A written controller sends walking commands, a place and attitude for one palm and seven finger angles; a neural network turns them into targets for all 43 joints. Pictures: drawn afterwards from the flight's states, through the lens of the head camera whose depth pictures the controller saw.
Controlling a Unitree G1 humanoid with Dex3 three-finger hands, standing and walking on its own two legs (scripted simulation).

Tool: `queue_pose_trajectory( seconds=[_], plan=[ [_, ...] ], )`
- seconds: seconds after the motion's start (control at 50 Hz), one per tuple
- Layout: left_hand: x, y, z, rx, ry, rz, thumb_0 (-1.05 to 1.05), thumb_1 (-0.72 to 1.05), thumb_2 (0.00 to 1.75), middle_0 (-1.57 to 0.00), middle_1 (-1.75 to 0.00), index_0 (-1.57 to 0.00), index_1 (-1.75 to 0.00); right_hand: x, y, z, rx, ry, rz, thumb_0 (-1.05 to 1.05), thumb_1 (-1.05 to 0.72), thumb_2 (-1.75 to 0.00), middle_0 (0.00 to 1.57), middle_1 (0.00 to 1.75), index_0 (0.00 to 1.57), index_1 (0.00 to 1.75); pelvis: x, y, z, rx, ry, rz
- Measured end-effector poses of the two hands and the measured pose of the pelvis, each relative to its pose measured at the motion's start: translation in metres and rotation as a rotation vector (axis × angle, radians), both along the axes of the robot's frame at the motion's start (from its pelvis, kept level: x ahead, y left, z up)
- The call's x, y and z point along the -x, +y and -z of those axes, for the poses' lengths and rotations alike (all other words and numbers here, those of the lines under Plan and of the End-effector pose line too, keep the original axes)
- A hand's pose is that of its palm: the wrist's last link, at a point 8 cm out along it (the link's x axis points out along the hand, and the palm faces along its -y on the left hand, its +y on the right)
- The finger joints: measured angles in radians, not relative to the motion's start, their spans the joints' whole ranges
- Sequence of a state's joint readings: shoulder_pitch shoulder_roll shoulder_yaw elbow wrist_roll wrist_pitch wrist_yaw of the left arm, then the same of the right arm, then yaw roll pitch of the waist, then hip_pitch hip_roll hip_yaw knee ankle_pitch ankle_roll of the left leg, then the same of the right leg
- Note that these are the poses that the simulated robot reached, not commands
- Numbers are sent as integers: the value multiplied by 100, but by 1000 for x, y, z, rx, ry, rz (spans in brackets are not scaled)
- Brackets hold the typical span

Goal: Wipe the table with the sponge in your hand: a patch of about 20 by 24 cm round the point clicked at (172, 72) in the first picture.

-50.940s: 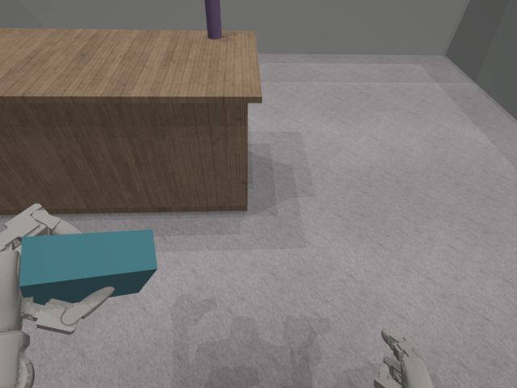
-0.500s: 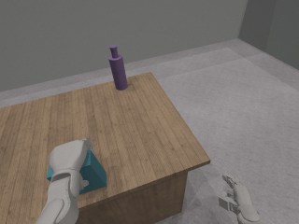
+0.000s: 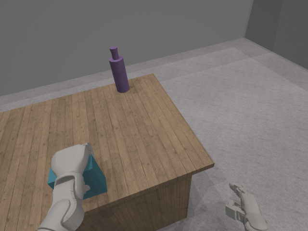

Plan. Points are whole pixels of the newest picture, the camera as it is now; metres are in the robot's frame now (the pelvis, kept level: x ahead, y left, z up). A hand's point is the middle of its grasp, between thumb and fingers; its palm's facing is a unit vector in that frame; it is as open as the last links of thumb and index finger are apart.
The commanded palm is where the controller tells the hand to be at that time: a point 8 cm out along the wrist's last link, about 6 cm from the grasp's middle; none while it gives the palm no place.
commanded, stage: wipe forward along the first lane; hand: left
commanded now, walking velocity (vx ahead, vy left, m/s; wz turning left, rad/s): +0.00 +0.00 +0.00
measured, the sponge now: (83, 184) +0.24 +0.26 -0.02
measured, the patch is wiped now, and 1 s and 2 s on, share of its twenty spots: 0.00 0.15 0.35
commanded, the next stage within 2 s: slide across to the middle lane in 1.62 s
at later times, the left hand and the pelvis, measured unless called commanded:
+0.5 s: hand (80, 157) +0.29 +0.27 +0.03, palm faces -0.08 -0.05 -1.00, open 9.4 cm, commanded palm +0.27 +0.27 +0.07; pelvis +0.00 -0.01 +0.00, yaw +0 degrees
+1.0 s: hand (79, 144) +0.34 +0.30 +0.03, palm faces -0.11 -0.02 -0.99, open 9.4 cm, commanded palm +0.32 +0.30 +0.06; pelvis -0.01 -0.01 -0.01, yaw +0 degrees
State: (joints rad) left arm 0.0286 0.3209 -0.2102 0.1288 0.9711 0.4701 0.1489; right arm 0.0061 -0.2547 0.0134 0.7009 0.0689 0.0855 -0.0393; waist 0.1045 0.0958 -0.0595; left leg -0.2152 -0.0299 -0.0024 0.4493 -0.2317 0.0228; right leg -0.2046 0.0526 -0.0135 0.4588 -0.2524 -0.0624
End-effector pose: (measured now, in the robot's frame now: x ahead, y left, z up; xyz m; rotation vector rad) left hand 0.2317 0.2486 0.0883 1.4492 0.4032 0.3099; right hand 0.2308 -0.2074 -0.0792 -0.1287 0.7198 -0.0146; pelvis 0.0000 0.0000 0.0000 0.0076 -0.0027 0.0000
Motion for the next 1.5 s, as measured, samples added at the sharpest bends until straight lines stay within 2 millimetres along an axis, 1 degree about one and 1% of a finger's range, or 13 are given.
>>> queue_pose_trajectory(
  seconds=[0.14, 0.34, 0.48, 0.6, 0.82, 0.9, 1.02, 1.18, 1.34, 1.5],
  plan=[
    [-4, 1, 1, -9, -1, -19, 0, -48, 109, -82, -141, -82, -141, 6, -10, 4, 17, 21, 15, 2, -90, -90, 20, 30, 20, 30, 1, -4, 1, -1, 4, -3],
    [-25, 8, 1, -35, 25, -33, 0, -49, 109, -82, -140, -83, -140, 17, -22, 10, 32, 45, 49, 1, -90, -90, 20, 30, 20, 30, 4, -10, 2, -3, 25, -5],
    [-42, 16, 1, -50, 46, -33, 0, -49, 109, -83, -140, -83, -140, 34, -35, 19, 47, 91, 77, 1, -90, -90, 20, 30, 20, 30, 5, -13, 3, -2, 47, -5],
    [-49, 19, 3, -57, 56, -19, 0, -49, 109, -83, -140, -84, -140, 50, -44, 28, 55, 135, 107, 1, -90, -90, 20, 30, 20, 30, 5, -13, 4, -2, 66, -1],
    [-76, 33, 2, -81, 66, -20, 0, -50, 110, -84, -139, -84, -139, 77, -54, 38, 79, 209, 145, 1, -90, -90, 20, 30, 20, 30, 8, -13, 7, 2, 104, -6],
    [-85, 38, 2, -85, 72, -17, 0, -50, 110, -84, -139, -84, -139, 84, -56, 40, 79, 226, 160, 1, -90, -90, 20, 30, 20, 30, 7, -11, 8, 4, 120, -3],
    [-92, 43, 4, -84, 71, -9, 0, -50, 110, -84, -140, -84, -140, 91, -55, 43, 82, 249, 171, 1, -91, -90, 20, 30, 20, 30, 5, -7, 8, 8, 133, -5],
    [-107, 55, 3, -89, 65, -11, 0, -50, 110, -84, -140, -84, -140, 95, -49, 43, 89, 276, 170, 1, -90, -90, 20, 30, 20, 30, 4, -1, 9, 13, 151, -9],
    [-120, 63, 4, -92, 73, -1, 0, -50, 110, -84, -140, -84, -140, 99, -41, 44, 91, 298, 177, 1, -90, -90, 20, 30, 20, 30, 2, 8, 10, 21, 168, -11],
    [-134, 76, 2, -93, 69, -3, 0, -50, 110, -84, -140, -84, -140, 110, -35, 45, 104, 334, 180, 1, -90, -90, 21, 30, 20, 30, 3, 15, 11, 27, 185, -15]
  ],
)
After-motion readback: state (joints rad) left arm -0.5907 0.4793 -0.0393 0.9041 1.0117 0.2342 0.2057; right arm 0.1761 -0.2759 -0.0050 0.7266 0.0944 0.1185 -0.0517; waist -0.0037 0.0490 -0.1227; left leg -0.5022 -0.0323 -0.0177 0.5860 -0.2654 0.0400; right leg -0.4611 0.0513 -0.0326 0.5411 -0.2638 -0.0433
